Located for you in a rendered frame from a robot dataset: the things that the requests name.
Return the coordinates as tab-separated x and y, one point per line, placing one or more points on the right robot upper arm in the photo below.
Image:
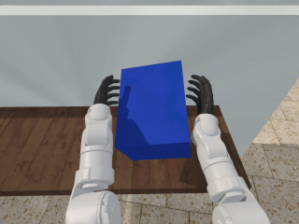
247	212

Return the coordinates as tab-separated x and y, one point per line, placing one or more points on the table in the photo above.
40	154

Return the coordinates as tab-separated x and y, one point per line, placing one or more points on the right robot forearm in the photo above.
224	185

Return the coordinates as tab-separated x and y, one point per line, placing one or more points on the left robot forearm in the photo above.
95	165

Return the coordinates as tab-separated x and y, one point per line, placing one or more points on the robot left hand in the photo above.
102	95

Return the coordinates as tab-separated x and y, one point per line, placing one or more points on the carton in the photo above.
152	120

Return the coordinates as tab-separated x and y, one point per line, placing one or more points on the left robot upper arm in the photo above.
100	207

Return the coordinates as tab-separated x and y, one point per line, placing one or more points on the robot right hand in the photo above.
205	101

